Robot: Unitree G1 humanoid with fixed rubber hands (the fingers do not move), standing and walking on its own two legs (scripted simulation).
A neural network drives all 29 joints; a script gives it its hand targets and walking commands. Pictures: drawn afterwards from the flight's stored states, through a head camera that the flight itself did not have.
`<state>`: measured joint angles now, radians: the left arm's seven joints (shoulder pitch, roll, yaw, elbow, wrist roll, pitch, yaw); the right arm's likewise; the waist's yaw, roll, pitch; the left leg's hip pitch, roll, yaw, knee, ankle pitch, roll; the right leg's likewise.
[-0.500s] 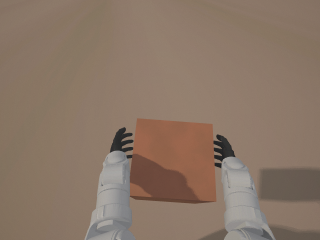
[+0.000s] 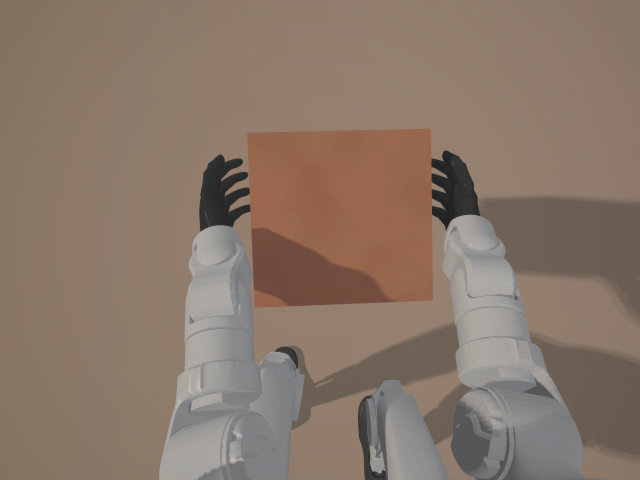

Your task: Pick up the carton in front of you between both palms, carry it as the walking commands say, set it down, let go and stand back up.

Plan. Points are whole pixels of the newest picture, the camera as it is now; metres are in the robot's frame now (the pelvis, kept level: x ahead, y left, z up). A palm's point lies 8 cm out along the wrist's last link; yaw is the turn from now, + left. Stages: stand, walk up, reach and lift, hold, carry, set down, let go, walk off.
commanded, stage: set down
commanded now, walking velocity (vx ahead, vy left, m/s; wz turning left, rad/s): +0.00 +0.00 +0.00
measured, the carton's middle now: (334, 218) +0.46 +0.04 -0.16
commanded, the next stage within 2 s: none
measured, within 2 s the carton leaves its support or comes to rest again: rests again in 1.96 s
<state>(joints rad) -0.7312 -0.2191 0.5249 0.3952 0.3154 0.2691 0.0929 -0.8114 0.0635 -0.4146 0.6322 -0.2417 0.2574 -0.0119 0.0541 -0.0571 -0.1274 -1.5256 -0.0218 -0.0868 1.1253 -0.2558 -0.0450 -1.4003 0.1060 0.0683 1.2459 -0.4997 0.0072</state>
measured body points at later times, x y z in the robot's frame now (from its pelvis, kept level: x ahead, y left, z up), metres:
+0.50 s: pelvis -0.02 +0.00 -0.12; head +0.28 +0.03 +0.22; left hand +0.44 +0.20 -0.23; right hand +0.51 -0.09 -0.23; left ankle +0.12 +0.14 -0.61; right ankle +0.02 -0.12 -0.61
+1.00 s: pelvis -0.04 +0.00 -0.21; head +0.33 +0.01 +0.04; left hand +0.45 +0.22 -0.38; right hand +0.56 -0.06 -0.39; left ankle +0.12 +0.14 -0.61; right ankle +0.02 -0.12 -0.61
